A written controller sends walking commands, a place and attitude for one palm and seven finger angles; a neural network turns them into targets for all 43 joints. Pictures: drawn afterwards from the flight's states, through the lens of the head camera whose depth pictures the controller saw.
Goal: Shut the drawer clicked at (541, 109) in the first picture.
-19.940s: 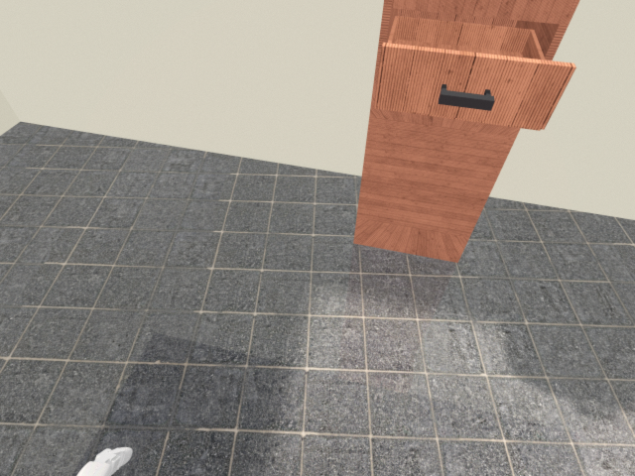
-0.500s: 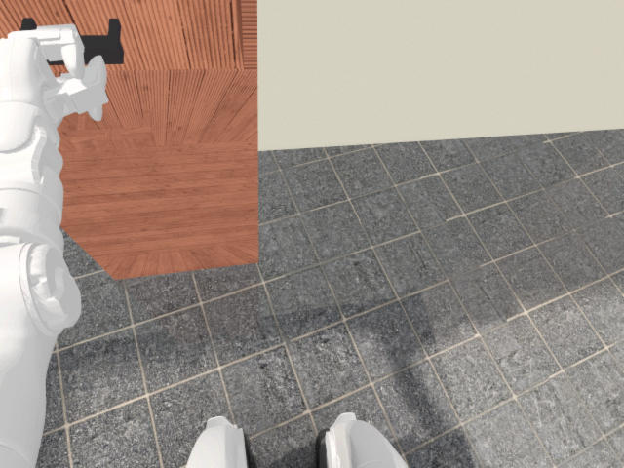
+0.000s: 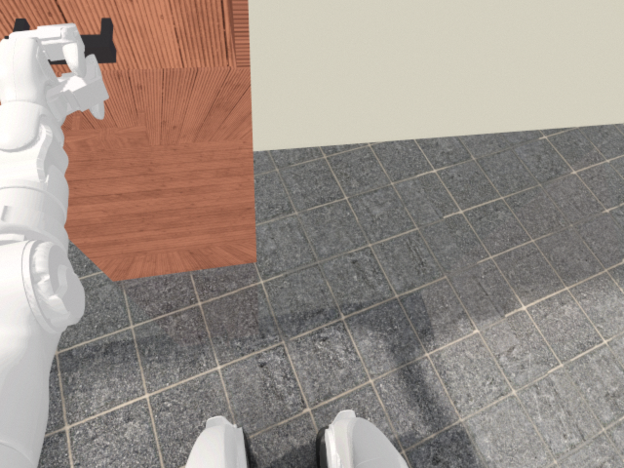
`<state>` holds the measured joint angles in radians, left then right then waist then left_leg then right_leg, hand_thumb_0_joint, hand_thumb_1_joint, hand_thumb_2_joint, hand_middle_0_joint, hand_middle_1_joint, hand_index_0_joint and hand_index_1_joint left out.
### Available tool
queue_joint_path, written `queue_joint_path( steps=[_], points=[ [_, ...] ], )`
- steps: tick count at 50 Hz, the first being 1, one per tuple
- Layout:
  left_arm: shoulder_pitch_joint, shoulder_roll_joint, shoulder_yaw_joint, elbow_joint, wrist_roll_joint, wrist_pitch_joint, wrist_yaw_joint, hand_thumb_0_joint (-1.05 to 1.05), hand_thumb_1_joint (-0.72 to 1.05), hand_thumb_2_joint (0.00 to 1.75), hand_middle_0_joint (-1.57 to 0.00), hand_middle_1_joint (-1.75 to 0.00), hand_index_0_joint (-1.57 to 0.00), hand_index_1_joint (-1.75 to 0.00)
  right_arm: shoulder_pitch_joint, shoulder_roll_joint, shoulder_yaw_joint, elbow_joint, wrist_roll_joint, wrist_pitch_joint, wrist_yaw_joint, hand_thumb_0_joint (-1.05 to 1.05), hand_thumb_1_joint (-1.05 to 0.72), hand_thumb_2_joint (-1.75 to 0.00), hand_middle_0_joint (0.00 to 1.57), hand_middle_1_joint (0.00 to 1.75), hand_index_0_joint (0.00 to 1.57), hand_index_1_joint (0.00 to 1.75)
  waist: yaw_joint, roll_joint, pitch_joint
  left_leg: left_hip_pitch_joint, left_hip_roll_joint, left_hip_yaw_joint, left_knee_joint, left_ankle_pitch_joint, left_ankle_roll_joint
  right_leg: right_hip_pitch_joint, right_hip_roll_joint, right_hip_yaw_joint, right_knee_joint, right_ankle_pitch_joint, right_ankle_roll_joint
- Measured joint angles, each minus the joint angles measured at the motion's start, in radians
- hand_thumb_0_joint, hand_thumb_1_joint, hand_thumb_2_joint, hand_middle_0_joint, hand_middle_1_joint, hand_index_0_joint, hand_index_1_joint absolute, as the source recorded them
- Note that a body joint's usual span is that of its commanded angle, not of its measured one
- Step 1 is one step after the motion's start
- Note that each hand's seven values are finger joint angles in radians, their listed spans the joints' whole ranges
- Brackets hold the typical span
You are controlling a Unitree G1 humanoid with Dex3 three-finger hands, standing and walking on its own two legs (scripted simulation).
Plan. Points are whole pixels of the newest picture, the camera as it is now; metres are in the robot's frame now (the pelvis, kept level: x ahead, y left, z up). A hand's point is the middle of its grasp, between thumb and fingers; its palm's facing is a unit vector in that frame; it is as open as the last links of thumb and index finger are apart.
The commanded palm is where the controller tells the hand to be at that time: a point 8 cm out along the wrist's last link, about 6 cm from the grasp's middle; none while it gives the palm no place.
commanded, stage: pull the fist back off the drawer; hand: left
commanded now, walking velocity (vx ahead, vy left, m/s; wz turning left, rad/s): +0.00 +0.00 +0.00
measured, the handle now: (63, 38) +0.63 +0.22 +0.12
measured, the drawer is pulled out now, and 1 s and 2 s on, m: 0.00 0.00 0.00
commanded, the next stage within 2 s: draw the hand back to the body in 0.40 s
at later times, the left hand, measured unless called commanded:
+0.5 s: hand (96, 80) +0.55 +0.18 +0.12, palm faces +0.07 -1.00 +0.00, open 3.2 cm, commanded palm +0.52 +0.23 +0.12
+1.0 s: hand (27, 167) +0.41 +0.21 +0.16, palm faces +0.07 -1.00 -0.02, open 3.3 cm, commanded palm +0.37 +0.26 +0.17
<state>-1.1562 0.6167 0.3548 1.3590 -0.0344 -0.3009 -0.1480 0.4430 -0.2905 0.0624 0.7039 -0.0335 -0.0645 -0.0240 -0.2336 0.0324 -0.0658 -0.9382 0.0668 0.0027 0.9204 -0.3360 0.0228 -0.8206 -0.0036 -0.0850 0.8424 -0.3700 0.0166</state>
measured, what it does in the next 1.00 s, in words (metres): shifts its weight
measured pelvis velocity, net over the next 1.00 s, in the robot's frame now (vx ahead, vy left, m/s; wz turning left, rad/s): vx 0.05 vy -0.01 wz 0.01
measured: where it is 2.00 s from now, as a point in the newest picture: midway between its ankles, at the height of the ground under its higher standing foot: outside the picture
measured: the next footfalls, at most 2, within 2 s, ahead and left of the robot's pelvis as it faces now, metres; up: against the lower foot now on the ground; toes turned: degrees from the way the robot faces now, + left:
none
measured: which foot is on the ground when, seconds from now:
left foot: down 0.00-1.00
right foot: down 0.00-1.00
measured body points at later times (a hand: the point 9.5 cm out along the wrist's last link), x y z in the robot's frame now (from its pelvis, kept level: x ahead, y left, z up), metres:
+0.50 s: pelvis +0.03 -0.01 +0.01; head +0.13 +0.01 +0.45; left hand +0.54 +0.23 +0.13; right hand +0.01 -0.27 -0.10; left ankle +0.05 +0.10 -0.69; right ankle +0.01 -0.14 -0.69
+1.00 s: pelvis +0.05 -0.01 +0.04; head +0.06 -0.01 +0.49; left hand +0.40 +0.26 +0.16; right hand +0.20 -0.26 -0.06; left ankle +0.05 +0.10 -0.69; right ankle +0.01 -0.14 -0.69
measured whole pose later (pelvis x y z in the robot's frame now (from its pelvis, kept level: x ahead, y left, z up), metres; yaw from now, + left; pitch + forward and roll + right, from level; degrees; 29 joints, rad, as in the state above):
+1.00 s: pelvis +0.05 -0.01 +0.04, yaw +0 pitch +6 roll -2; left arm -0.26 0.32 0.28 0.40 -0.26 -0.13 -0.22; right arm 0.26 -0.26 0.01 0.58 0.06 -0.01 -0.04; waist -0.02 0.05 -0.11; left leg -0.45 0.05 0.05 0.70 -0.35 0.01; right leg -0.36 -0.01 -0.05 0.63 -0.38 0.02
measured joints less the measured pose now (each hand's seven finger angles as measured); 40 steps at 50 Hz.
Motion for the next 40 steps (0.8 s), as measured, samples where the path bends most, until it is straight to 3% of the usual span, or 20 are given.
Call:
queue_joint_path(
  steps=[5, 16, 28, 34, 40],
  points=[
    [0.017, 0.002, 0.017, -0.017, 0.006, -0.001, -0.012, 0.06, 0.7, 0.95, -1.4, -1.6, -1.39, -1.6, 0.002, 0.004, -0.006, -0.012, -0.001, 0.018, 0.006, 0.0, -0.9, -0.9, 0.2, 0.3, 0.21, 0.3, 0.002, 0.0, -0.001, 0.002, 0.005, 0.0, 0.003, -0.005, -0.003, 0.001, 0.005, 0.001, 0.003, -0.004, -0.003],
    [0.159, -0.06, 0.066, -0.13, -0.028, -0.015, -0.019, 0.06, 0.82, 0.91, -1.4, -1.6, -1.39, -1.6, 0.007, 0.016, -0.024, -0.035, 0.009, 0.069, 0.021, 0.0, -0.9, -0.9, 0.2, 0.3, 0.21, 0.3, 0.029, 0.004, -0.022, 0.072, 0.018, 0.025, -0.023, -0.026, -0.008, 0.057, 0.016, 0.027, -0.023, -0.014, -0.006],
    [0.246, -0.097, 0.065, -0.194, -0.048, -0.005, -0.047, -0.01, 0.86, 0.9, -1.4, -1.6, -1.4, -1.6, -0.023, 0.027, -0.035, -0.058, 0.03, 0.106, 0.019, 0.0, -0.9, -0.9, 0.2, 0.3, 0.21, 0.3, 0.064, -0.002, -0.034, 0.154, 0.015, 0.04, -0.057, -0.049, -0.013, 0.13, 0.014, 0.04, -0.05, -0.037, -0.007],
    [0.464, -0.162, 0.067, -0.432, -0.108, 0.006, -0.063, 0.0, 0.87, 0.9, -1.4, -1.6, -1.39, -1.6, -0.024, 0.026, -0.058, -0.086, 0.05, 0.12, 0.021, 0.0, -0.9, -0.9, 0.2, 0.3, 0.2, 0.3, 0.102, 0.005, -0.055, 0.235, 0.018, 0.063, -0.105, -0.054, -0.015, 0.2, 0.017, 0.062, -0.096, -0.034, -0.005],
    [0.698, -0.239, 0.017, -0.684, -0.174, 0.081, -0.072, 0.01, 0.89, 0.9, -1.4, -1.6, -1.39, -1.6, -0.053, 0.032, -0.062, -0.101, 0.079, 0.112, 0.01, 0.0, -0.91, -0.9, 0.2, 0.3, 0.2, 0.3, 0.146, 0.01, -0.064, 0.36, 0.008, 0.064, -0.168, -0.049, -0.014, 0.329, 0.011, 0.061, -0.164, -0.026, -0.003]
  ],
)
